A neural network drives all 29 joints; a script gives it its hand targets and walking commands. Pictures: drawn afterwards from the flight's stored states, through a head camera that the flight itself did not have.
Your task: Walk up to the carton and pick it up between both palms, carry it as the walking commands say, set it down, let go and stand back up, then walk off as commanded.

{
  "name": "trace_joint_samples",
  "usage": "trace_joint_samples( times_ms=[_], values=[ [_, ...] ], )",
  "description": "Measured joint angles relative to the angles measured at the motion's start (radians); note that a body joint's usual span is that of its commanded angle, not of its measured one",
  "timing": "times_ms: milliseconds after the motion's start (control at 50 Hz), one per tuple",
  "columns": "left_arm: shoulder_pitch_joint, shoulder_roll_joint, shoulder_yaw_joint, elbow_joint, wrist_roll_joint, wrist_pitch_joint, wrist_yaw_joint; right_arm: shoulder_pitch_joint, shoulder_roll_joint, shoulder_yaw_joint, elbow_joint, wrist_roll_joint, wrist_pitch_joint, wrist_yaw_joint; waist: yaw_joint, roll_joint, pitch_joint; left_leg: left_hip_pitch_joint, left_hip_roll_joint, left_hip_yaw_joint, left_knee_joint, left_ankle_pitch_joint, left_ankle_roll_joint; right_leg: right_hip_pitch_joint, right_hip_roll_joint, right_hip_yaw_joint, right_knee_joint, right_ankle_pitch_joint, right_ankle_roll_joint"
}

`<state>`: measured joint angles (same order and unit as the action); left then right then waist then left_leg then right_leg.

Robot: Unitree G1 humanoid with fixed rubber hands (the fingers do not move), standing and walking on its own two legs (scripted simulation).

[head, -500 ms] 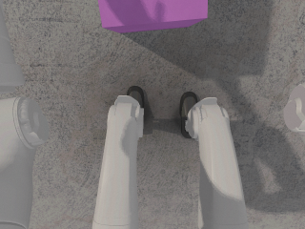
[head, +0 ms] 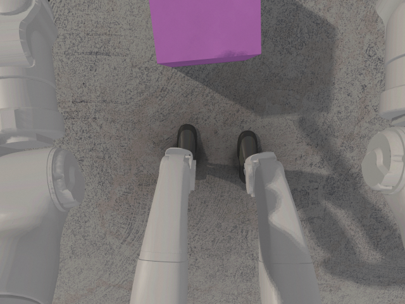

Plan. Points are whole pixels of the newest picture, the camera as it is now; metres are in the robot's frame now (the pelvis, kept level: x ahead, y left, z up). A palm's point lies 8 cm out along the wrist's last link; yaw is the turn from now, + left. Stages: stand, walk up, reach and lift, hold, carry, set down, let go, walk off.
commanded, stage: let go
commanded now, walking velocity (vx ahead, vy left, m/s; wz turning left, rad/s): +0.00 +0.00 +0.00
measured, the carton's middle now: (204, 8) +0.59 +0.05 -0.54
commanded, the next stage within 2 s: stand in 1.30 s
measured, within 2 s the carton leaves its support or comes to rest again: neither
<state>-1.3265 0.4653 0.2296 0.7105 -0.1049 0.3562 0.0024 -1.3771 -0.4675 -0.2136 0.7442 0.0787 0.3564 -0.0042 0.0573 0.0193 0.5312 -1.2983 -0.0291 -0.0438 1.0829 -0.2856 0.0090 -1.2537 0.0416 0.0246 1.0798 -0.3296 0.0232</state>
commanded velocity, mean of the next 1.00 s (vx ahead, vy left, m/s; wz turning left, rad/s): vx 0.00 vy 0.00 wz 0.00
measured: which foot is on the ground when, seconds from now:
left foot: down 0.00-1.00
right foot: down 0.00-1.00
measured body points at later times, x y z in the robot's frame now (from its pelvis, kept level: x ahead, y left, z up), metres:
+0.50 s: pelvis +0.06 +0.00 +0.06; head +0.24 +0.01 +0.47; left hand +0.36 +0.25 -0.03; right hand +0.39 -0.21 -0.04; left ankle +0.10 +0.11 -0.63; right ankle +0.08 -0.13 -0.63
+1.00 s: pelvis +0.13 -0.02 +0.11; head +0.17 -0.03 +0.55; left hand +0.29 +0.21 +0.02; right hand +0.30 -0.25 +0.02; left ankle +0.10 +0.11 -0.63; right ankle +0.08 -0.13 -0.63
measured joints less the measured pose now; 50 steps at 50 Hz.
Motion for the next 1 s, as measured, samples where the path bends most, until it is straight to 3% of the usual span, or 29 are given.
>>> trace_joint_samples(
  times_ms=[40,180,300,440,580,700,800,1000],
  values=[
    [0.088,-0.016,-0.019,-0.053,0.006,-0.006,-0.005,0.088,0.038,0.006,-0.058,-0.034,-0.004,-0.017,-0.006,-0.001,-0.005,0.023,-0.002,-0.002,-0.008,-0.005,-0.001,0.023,-0.002,-0.001,-0.007,-0.006,-0.001],
    [0.458,-0.049,-0.092,-0.328,0.019,0.014,-0.002,0.485,0.116,0.058,-0.356,-0.04,0.035,-0.07,-0.013,-0.026,-0.006,0.159,-0.005,-0.002,-0.074,-0.012,-0.004,0.155,-0.002,0.008,-0.068,-0.014,-0.005],
    [0.695,-0.057,-0.112,-0.436,0.006,-0.014,-0.016,0.714,0.109,0.08,-0.46,-0.018,0.01,-0.064,-0.011,-0.018,-0.014,0.32,-0.005,0.001,-0.137,-0.012,-0.001,0.315,-0.003,0.017,-0.132,-0.011,-0.005],
    [1.012,-0.16,-0.118,-0.304,0.042,-0.116,-0.056,1.019,0.213,0.093,-0.312,-0.033,-0.103,-0.013,-0.016,-0.017,-0.36,0.377,-0.004,0.003,-0.245,0.002,0.003,0.372,-0.006,0.024,-0.244,0.007,-0.005],
    [1.153,-0.239,-0.129,-0.182,0.101,-0.225,-0.068,1.143,0.294,0.061,-0.191,-0.12,-0.21,0.023,-0.019,-0.007,-0.488,0.568,-0.008,0.013,-0.347,0.005,0.005,0.556,-0.018,0.032,-0.334,0.006,-0.007],
    [1.367,-0.288,-0.16,-0.211,0.151,-0.272,-0.065,1.356,0.332,0.088,-0.194,-0.144,-0.267,0.038,-0.026,-0.015,-0.477,0.803,-0.007,0.014,-0.459,0.003,0.003,0.787,-0.024,0.033,-0.44,0.003,-0.016],
    [1.505,-0.294,-0.172,-0.243,0.14,-0.297,-0.063,1.508,0.316,0.108,-0.238,-0.132,-0.298,0.041,-0.038,-0.027,-0.449,0.95,-0.005,0.012,-0.536,0.003,-0.003,0.93,-0.025,0.031,-0.508,-0.001,-0.025],
    [1.573,-0.263,-0.191,-0.263,0.11,-0.298,-0.068,1.619,0.256,0.171,-0.298,-0.084,-0.305,0.053,-0.066,-0.014,-0.465,1.107,0.008,-0.013,-0.634,0.012,-0.02,1.098,-0.016,0.008,-0.619,0.01,-0.044]
  ],
)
